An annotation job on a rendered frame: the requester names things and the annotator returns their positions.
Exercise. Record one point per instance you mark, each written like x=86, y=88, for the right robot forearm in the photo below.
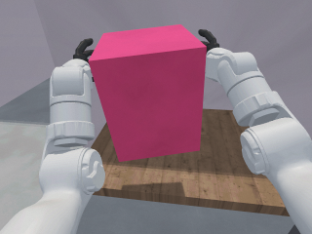
x=253, y=101

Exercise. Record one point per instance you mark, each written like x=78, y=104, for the right robot upper arm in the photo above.
x=281, y=151

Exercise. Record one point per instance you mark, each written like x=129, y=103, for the carton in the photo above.
x=150, y=83

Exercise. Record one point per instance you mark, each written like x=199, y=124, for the robot right hand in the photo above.
x=207, y=34

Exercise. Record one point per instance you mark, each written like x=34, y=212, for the table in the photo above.
x=216, y=176

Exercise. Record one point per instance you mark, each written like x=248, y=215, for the left robot upper arm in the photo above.
x=68, y=179

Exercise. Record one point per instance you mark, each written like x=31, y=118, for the robot left hand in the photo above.
x=80, y=52

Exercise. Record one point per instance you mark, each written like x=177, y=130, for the left robot forearm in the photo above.
x=70, y=108

